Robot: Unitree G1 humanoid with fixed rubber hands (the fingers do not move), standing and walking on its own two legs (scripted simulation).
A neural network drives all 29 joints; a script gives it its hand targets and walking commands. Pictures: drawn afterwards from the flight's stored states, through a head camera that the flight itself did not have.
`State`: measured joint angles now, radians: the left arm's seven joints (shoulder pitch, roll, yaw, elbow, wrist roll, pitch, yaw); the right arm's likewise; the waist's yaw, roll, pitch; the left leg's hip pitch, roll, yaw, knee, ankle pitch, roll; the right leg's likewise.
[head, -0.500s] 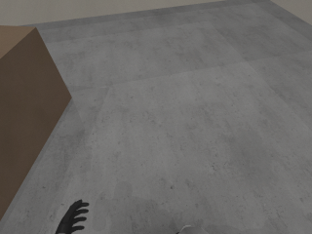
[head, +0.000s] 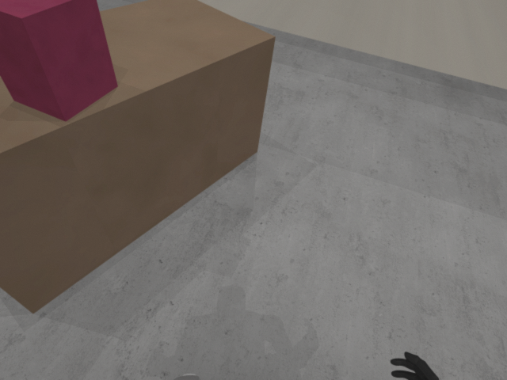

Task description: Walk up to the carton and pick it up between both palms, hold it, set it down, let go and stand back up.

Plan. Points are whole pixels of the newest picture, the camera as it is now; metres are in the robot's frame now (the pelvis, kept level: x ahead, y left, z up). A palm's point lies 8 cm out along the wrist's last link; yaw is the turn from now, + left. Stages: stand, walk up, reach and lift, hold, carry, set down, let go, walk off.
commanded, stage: walk up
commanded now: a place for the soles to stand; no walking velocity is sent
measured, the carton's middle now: (51, 49) +0.87 +0.56 +0.04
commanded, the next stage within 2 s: none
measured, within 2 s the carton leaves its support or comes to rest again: neither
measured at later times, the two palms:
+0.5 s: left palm (83, 297) +0.27 +0.29 -0.06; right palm (370, 278) +0.36 -0.24 -0.11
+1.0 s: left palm (75, 322) +0.24 +0.32 -0.13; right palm (264, 158) +0.64 -0.01 -0.06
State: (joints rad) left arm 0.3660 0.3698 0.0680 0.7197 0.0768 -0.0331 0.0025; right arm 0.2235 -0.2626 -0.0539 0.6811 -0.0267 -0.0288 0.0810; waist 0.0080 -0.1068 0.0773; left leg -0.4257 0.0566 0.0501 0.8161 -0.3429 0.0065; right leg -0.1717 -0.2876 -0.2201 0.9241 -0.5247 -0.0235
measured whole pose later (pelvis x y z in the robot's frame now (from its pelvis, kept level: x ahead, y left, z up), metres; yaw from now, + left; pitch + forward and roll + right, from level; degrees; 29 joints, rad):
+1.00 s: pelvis +0.38 +0.10 +0.00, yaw +38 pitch -3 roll +0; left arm 0.44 0.32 -0.01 0.63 0.05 0.03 -0.02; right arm 0.25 -0.20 -0.04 0.59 -0.03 -0.04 -0.01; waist 0.02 -0.10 0.11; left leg -0.41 -0.03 0.02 0.81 -0.34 0.05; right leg -0.30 -0.12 -0.12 1.22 -0.53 0.00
